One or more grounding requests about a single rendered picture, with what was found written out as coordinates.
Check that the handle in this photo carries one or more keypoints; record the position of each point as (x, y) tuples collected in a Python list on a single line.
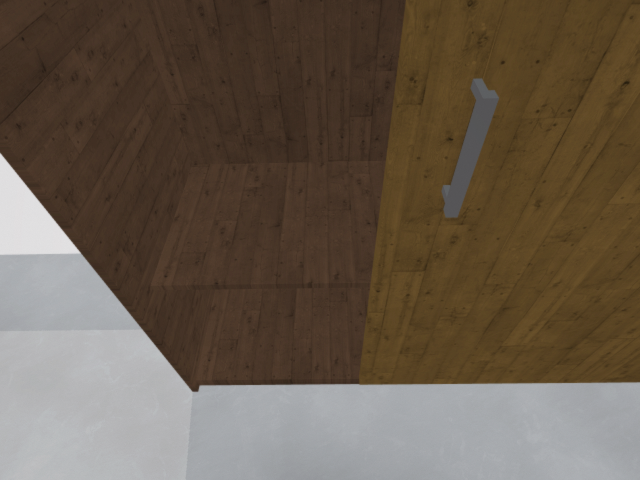
[(485, 105)]

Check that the wardrobe door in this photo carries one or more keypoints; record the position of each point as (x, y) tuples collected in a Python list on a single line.
[(538, 278)]

